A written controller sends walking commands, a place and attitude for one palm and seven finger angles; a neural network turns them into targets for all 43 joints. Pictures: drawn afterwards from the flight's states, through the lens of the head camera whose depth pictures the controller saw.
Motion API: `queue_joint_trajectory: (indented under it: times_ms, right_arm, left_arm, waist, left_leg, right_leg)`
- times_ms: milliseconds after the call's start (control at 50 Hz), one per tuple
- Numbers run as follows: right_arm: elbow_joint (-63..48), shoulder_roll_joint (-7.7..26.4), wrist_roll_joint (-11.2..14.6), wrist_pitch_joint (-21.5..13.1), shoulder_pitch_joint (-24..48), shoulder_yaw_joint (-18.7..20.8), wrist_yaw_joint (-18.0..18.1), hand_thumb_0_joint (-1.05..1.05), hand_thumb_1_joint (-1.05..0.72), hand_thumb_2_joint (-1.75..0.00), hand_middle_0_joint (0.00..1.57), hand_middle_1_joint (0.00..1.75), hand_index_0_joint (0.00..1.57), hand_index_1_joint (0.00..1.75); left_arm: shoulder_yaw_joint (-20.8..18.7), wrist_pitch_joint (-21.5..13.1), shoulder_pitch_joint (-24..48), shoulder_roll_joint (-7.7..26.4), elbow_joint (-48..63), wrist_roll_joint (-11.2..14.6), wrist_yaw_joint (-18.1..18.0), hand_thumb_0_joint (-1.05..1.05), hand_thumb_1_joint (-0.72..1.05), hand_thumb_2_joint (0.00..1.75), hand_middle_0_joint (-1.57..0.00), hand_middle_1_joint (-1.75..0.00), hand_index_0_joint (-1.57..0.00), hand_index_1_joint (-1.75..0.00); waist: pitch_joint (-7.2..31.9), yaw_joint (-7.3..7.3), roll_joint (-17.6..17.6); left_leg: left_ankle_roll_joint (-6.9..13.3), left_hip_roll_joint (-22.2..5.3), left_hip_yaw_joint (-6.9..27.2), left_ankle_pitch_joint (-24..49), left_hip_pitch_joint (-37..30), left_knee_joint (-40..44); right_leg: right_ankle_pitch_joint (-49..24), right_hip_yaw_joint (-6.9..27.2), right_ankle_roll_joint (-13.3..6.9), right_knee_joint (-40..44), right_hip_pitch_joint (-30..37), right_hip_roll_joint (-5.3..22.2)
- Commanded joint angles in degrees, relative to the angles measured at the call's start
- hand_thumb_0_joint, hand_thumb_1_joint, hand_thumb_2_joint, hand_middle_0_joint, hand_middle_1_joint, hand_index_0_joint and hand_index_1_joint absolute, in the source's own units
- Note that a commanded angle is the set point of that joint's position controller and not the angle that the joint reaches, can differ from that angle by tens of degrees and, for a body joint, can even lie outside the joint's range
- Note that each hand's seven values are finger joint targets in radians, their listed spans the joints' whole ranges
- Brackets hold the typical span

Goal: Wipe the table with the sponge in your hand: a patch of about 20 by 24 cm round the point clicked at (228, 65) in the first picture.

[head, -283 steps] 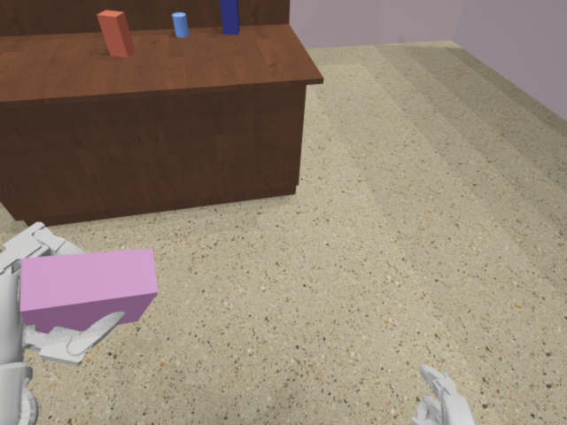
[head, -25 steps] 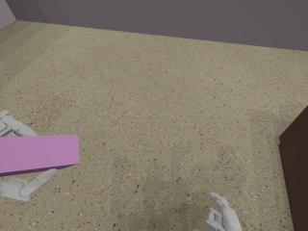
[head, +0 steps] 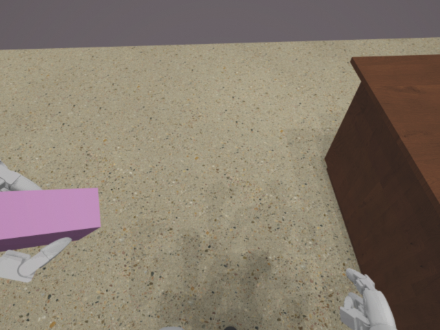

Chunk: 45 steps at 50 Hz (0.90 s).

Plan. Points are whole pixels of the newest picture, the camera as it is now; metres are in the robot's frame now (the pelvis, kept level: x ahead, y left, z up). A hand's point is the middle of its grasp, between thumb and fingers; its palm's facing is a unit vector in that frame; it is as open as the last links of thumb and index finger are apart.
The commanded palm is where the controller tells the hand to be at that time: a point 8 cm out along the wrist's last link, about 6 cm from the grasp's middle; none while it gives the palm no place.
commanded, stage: turn to face it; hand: left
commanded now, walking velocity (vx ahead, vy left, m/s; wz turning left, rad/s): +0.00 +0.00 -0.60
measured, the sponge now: (54, 220) +0.23 +0.22 +0.17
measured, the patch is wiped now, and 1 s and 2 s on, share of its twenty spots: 0.00 0.00 0.00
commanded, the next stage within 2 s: none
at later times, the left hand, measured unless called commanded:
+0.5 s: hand (94, 227) +0.22 +0.17 +0.16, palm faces +0.17 -0.86 -0.47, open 9.2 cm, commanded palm +0.18 +0.21 +0.18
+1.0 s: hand (161, 259) +0.19 +0.08 +0.16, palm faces -0.07 -0.91 -0.41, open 9.2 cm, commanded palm +0.16 +0.12 +0.18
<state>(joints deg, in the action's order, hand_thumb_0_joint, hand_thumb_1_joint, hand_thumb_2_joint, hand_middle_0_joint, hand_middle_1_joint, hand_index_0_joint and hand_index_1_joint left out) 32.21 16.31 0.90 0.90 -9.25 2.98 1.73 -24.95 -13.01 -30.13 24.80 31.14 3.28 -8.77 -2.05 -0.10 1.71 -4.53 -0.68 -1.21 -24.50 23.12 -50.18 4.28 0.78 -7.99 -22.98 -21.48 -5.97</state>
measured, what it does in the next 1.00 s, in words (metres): walks backwards, turning right: left foot, then right foot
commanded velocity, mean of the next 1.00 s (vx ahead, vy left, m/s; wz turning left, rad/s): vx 0.00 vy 0.00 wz -0.60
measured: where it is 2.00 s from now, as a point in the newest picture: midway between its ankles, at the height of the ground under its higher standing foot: outside the picture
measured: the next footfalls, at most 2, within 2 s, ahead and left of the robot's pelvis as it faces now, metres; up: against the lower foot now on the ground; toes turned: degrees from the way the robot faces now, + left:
left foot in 0.22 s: -0.01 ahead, +0.16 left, +0.00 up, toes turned -3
right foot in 0.52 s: -0.06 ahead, -0.13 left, +0.00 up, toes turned -24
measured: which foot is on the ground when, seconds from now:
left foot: up 0.00-0.20, down 0.22-0.52, up 0.54-0.80, down 0.82-1.00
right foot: down 0.00-0.22, up 0.24-0.50, down 0.52-0.84, up 0.86-1.00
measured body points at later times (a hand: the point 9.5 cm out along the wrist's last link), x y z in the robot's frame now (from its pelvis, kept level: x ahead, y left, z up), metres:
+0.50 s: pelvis -0.07 +0.00 -0.01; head -0.03 -0.02 +0.43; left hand +0.21 +0.22 +0.19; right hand +0.04 -0.23 -0.12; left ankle -0.05 +0.16 -0.74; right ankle -0.10 -0.12 -0.74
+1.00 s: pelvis -0.13 -0.01 -0.01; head -0.11 -0.02 +0.44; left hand +0.19 +0.13 +0.18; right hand -0.12 -0.29 -0.10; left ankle -0.03 +0.10 -0.74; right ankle -0.18 -0.10 -0.68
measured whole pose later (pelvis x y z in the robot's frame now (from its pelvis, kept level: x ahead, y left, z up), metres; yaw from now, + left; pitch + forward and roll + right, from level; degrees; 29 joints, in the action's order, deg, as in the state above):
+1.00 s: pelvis -0.13 -0.01 -0.01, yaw -36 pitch -1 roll +0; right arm 31.1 10.9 1.2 -0.2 -11.5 0.1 0.7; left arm -22.4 -9.7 -25.2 19.0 27.5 0.7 -8.5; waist -3.9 -2.9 -0.3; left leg -2.7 -8.9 -9.9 -15.8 15.8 -33.8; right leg 25.3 -3.3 3.4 -60.3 -28.6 0.6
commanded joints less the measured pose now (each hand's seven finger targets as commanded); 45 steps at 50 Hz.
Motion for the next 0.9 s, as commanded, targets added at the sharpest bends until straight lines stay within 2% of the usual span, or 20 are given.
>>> queue_joint_trajectory:
  times_ms: [0, 100, 160, 180, 220, 240, 280, 320, 400, 460, 480, 500, 520, 560, 600, 640, 760, 780, 820, 880]
  right_arm:
    - [-9.5, 3.6, 0.2, -1.5, 3.9, 0.2, -0.4, 0.00, -0.90, -0.90, 0.20, 0.30, 0.20, 0.30]
    - [-9.7, 3.2, -0.7, -0.4, 3.5, -0.1, -0.9, 0.00, -0.90, -0.90, 0.20, 0.30, 0.20, 0.30]
    - [-9.0, 2.4, -1.5, -0.7, 1.6, -0.5, -1.2, 0.00, -0.90, -0.90, 0.20, 0.30, 0.20, 0.30]
    - [-9.2, 2.8, -1.7, -1.0, 1.2, -0.5, -1.1, 0.00, -0.90, -0.90, 0.20, 0.30, 0.20, 0.30]
    - [-10.6, 2.6, -2.1, -2.1, 3.8, -0.4, -0.8, 0.00, -0.90, -0.90, 0.20, 0.30, 0.20, 0.30]
    - [-10.4, 0.6, -1.5, -2.7, 3.8, -0.5, -0.5, 0.00, -0.90, -0.90, 0.20, 0.30, 0.20, 0.30]
    - [-9.6, 1.6, -0.6, -2.7, 3.1, 0.4, -1.1, 0.00, -0.90, -0.90, 0.20, 0.30, 0.20, 0.30]
    - [-9.3, 1.9, 0.3, -3.3, 2.2, 0.1, -1.8, 0.00, -0.90, -0.90, 0.20, 0.30, 0.20, 0.30]
    - [-8.5, 3.6, 0.3, -5.4, -1.3, 0.2, -1.4, 0.00, -0.90, -0.90, 0.20, 0.30, 0.20, 0.30]
    - [-8.7, 3.8, 0.2, -6.5, -0.5, 0.1, -1.5, 0.00, -0.90, -0.90, 0.20, 0.30, 0.20, 0.30]
    - [-8.9, 3.0, 0.6, -6.5, -0.4, 0.0, -1.8, 0.00, -0.90, -0.90, 0.20, 0.30, 0.20, 0.30]
    - [-9.9, 0.9, 0.6, -6.4, 0.5, -0.6, -1.6, 0.00, -0.90, -0.90, 0.20, 0.30, 0.20, 0.30]
    - [-10.5, 0.7, 0.0, -6.1, 3.1, -1.1, -1.3, 0.00, -0.90, -0.90, 0.20, 0.30, 0.20, 0.30]
    - [-10.7, 0.8, 0.8, -4.6, 4.0, -0.1, -1.3, 0.00, -0.90, -0.90, 0.20, 0.30, 0.20, 0.30]
    - [-10.2, -1.5, -0.1, -2.8, 5.8, -2.2, -1.5, 0.00, -0.90, -0.90, 0.20, 0.30, 0.20, 0.30]
    - [-10.4, -1.4, -0.3, -1.7, 6.1, -2.3, -1.8, 0.00, -0.90, -0.90, 0.20, 0.30, 0.20, 0.30]
    - [-8.9, 1.2, 0.0, -1.7, 1.5, -0.4, -0.8, 0.00, -0.90, -0.90, 0.20, 0.30, 0.20, 0.30]
    - [-9.0, 2.1, 0.1, -1.8, 0.7, 0.1, -0.4, 0.00, -0.90, -0.90, 0.20, 0.30, 0.20, 0.30]
    - [-10.6, 4.1, 0.0, -2.1, 2.0, 1.0, 0.4, 0.00, -0.90, -0.90, 0.20, 0.30, 0.20, 0.30]
    - [-9.0, 3.4, -0.5, -3.1, 2.4, 0.4, -0.2, 0.00, -0.90, -0.90, 0.20, 0.30, 0.20, 0.30]
  left_arm:
    - [-3.6, -1.4, 2.3, 6.4, 9.1, 0.4, -1.2, 0.00, 0.10, 1.30, -1.20, -1.60, -1.20, -1.60]
    - [-2.0, -1.0, 7.3, 7.4, 14.2, -0.6, -1.0, 0.00, 0.10, 1.30, -1.20, -1.60, -1.20, -1.60]
    - [-2.4, -2.1, 8.9, 8.4, 15.7, -0.8, -0.3, 0.00, 0.10, 1.30, -1.20, -1.60, -1.20, -1.60]
    - [-2.6, -2.6, 8.6, 8.5, 15.0, -0.8, 0.1, 0.00, 0.10, 1.30, -1.20, -1.60, -1.20, -1.60]
    - [-4.7, -3.2, 8.3, 9.1, 15.4, -1.6, 0.9, 0.00, 0.10, 1.30, -1.20, -1.60, -1.20, -1.60]
    - [-5.9, -2.9, 8.2, 9.7, 14.1, -2.4, 0.5, 0.00, 0.10, 1.30, -1.20, -1.60, -1.20, -1.60]
    - [-5.6, -2.1, 4.2, 6.5, 9.0, -1.9, 1.3, 0.00, 0.10, 1.30, -1.20, -1.60, -1.20, -1.60]
    - [-1.5, -1.3, 7.8, 3.2, 11.0, -1.5, 1.5, 0.00, 0.10, 1.30, -1.20, -1.60, -1.20, -1.60]
    - [2.7, -0.4, 13.6, 2.8, 10.2, -2.1, 0.8, 0.00, 0.10, 1.30, -1.20, -1.60, -1.20, -1.60]
    - [1.5, 0.0, 15.4, 4.8, 9.9, -2.7, 0.5, 0.00, 0.10, 1.30, -1.20, -1.60, -1.20, -1.60]
    - [0.1, -0.5, 15.6, 6.5, 10.9, -2.9, 0.2, 0.00, 0.10, 1.30, -1.20, -1.60, -1.20, -1.60]
    - [-2.6, -1.2, 14.0, 9.5, 11.8, -2.9, -0.4, 0.00, 0.10, 1.30, -1.20, -1.60, -1.20, -1.60]
    - [-6.4, -1.6, 9.3, 12.0, 10.5, -2.7, -1.1, 0.00, 0.10, 1.30, -1.20, -1.60, -1.20, -1.60]
    - [-8.3, -1.8, 4.6, 12.8, 16.9, -0.5, -0.8, 0.00, 0.10, 1.30, -1.20, -1.60, -1.20, -1.60]
    - [-11.1, -2.8, -3.4, 11.9, 19.2, 0.6, -0.7, 0.00, 0.10, 1.30, -1.20, -1.60, -1.20, -1.60]
    - [-12.4, -3.5, -4.4, 11.6, 22.2, 1.0, -0.8, 0.00, 0.10, 1.30, -1.20, -1.60, -1.20, -1.60]
    - [-10.3, -1.6, -4.3, 8.3, 14.5, 0.5, -1.1, 0.00, 0.10, 1.30, -1.20, -1.60, -1.20, -1.60]
    - [-9.1, -1.6, -2.8, 7.5, 13.9, 0.5, -0.9, 0.00, 0.10, 1.30, -1.20, -1.60, -1.20, -1.60]
    - [-7.1, -2.2, 0.1, 6.6, 13.5, -0.7, -0.3, 0.00, 0.10, 1.30, -1.20, -1.60, -1.20, -1.60]
    - [-2.7, -2.2, 4.8, 4.8, 9.4, -2.0, 0.3, 0.00, 0.10, 1.30, -1.20, -1.60, -1.20, -1.60]
  waist:
    - [14.8, -2.12, 5.1]
    - [12.1, -2.36, 4.7]
    - [13.0, -0.97, -0.4]
    - [11.0, -0.64, -4.5]
    - [6.5, -2.12, -18.1]
    - [5.6, -2.13, -15.5]
    - [4.9, -2.49, -13.8]
    - [1.9, -1.82, -14.4]
    - [3.3, 0.47, -12.4]
    - [5.9, -0.34, -13.0]
    - [8.2, -0.58, -7.6]
    - [10.3, -1.15, 5.5]
    - [12.0, -2.38, 11.2]
    - [11.7, -2.12, 7.6]
    - [13.2, -1.92, 1.2]
    - [15.5, -1.28, 1.4]
    - [13.2, 0.00, 3.8]
    - [12.4, 0.58, 1.3]
    - [7.8, -0.55, -17.8]
    - [2.4, -0.20, -13.9]
  left_leg:
    - [1.0, -0.3, 1.0, -2.7, 2.4, 3.8]
    - [2.5, 1.1, -0.3, -4.5, -6.6, 12.7]
    - [3.9, -0.5, -1.5, 0.4, -18.5, 25.4]
    - [5.9, -4.4, 1.7, -1.4, -21.8, 29.9]
    - [13.3, -24.7, 17.6, -1.9, -15.2, 39.3]
    - [14.9, -27.1, 13.9, 6.3, -8.9, 38.1]
    - [12.9, -23.9, 2.4, 11.2, -4.6, 34.9]
    - [10.4, -21.9, -3.4, 22.2, -10.8, 31.2]
    - [6.3, -20.3, -5.8, 40.6, -17.6, 23.5]
    - [4.2, -18.0, -8.4, 37.7, -15.1, 12.9]
    - [2.8, -15.5, -10.0, 32.0, -11.8, 4.9]
    - [0.4, -9.4, -10.3, 10.4, 0.2, -5.9]
    - [-1.0, -4.3, -5.2, -13.5, 10.4, -14.5]
    - [-0.3, -7.1, 2.5, -9.9, 10.5, -19.9]
    - [-0.4, -6.0, 1.4, -6.5, 9.4, -14.0]
    - [-0.6, -5.5, -1.0, -3.9, 4.1, -1.4]
    - [0.6, -3.3, -3.1, 7.6, -13.5, 20.4]
    - [1.9, -6.3, -1.4, 10.1, -18.0, 25.7]
    - [11.3, -26.2, 15.3, 24.1, -17.8, 32.1]
    - [12.7, -26.0, 6.9, 24.5, -6.7, 31.7]
  right_leg:
    - [-1.9, 22.4, 2.8, 7.7, 17.6, 17.6]
    - [13.1, 25.5, 2.4, 12.2, 7.0, 16.4]
    - [18.2, 22.3, 4.4, 9.8, -0.5, 13.1]
    - [20.2, 20.3, 6.0, 4.8, -6.5, 9.6]
    - [20.5, 5.8, 9.6, -26.7, -12.7, 1.1]
    - [19.8, 2.6, 10.7, -40.3, -10.5, 2.4]
    - [20.2, 1.5, 11.1, -46.7, -8.6, 5.0]
    - [20.1, -2.0, 11.5, -36.2, -11.6, 7.2]
    - [17.7, -8.6, 11.9, -15.7, -1.9, 4.5]
    - [7.1, -10.1, 11.2, -4.0, 9.0, 4.6]
    - [-4.8, -5.7, 9.1, -1.0, 14.6, 9.1]
    - [-30.8, 7.3, 3.9, -2.9, 24.0, 18.2]
    - [-49.1, 19.2, -1.5, -4.2, 26.0, 26.1]
    - [-33.9, 20.7, -3.3, -2.9, 21.5, 26.8]
    - [-28.3, 15.6, -2.9, -4.3, 20.3, 22.8]
    - [-23.3, 12.4, -2.2, -4.5, 18.8, 20.5]
    - [-4.6, 15.2, 2.2, -4.5, 4.0, 15.8]
    - [1.4, 13.5, 4.2, -8.6, -0.5, 13.2]
    - [29.7, 1.8, 9.8, -34.1, -13.1, 3.9]
    - [23.7, 1.2, 11.1, -47.4, -11.6, 8.3]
